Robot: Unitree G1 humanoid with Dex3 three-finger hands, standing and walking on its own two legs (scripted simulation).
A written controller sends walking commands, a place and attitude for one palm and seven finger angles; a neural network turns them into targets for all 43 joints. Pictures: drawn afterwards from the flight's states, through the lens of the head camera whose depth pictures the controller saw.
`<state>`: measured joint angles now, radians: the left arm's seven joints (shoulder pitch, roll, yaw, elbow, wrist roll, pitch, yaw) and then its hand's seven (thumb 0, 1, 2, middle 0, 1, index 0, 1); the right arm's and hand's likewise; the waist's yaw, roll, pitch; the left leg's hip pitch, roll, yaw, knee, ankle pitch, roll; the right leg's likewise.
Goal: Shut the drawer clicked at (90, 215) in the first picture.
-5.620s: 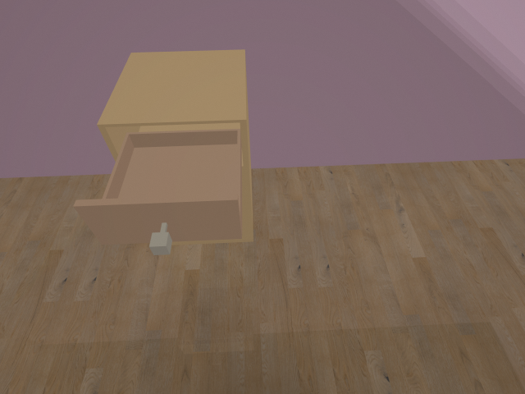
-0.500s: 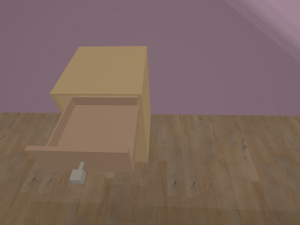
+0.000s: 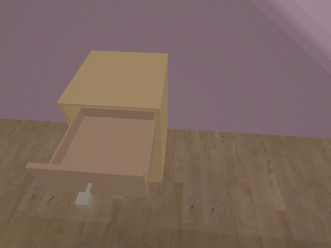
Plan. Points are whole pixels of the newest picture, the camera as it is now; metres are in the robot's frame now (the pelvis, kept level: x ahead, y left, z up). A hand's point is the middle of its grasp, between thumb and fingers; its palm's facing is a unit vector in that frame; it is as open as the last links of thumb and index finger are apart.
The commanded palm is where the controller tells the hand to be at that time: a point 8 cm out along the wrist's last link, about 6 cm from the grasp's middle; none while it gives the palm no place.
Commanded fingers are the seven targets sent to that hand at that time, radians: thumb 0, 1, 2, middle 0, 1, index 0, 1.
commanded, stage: look again from close up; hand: left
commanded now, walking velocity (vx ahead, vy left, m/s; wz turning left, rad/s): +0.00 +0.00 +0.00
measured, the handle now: (86, 194) +0.31 +0.29 -0.19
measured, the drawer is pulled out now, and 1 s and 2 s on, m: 0.30 0.30 0.30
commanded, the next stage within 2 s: shuffle to correct the standing spot in 0.02 s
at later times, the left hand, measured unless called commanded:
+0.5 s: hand out of the picture +0.01 +0.22 -0.18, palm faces +0.06 -0.96 -0.27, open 7.3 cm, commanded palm none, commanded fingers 0.00 0.90 0.90 -0.20 -0.30 -0.20 -0.30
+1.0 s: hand out of the picture +0.03 +0.29 -0.18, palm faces +0.05 -0.95 -0.29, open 7.3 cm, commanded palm none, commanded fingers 0.00 0.90 0.90 -0.20 -0.30 -0.20 -0.30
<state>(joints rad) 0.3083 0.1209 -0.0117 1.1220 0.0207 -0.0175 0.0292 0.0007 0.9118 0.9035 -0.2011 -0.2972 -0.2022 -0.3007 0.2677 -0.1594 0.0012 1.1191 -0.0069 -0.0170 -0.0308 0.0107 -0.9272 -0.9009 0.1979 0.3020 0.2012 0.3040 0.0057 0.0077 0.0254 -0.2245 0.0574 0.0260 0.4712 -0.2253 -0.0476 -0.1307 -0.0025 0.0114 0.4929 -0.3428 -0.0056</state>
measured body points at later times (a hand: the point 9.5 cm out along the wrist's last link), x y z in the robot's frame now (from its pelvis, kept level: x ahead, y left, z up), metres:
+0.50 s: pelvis +0.01 +0.03 -0.01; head +0.03 +0.01 +0.44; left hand +0.00 +0.27 -0.16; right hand +0.04 -0.22 -0.17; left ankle +0.02 +0.15 -0.74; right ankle -0.05 -0.11 -0.74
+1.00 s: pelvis +0.01 +0.08 -0.01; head +0.04 +0.08 +0.43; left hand +0.02 +0.34 -0.16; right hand +0.09 -0.16 -0.16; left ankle +0.03 +0.21 -0.74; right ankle -0.04 -0.04 -0.70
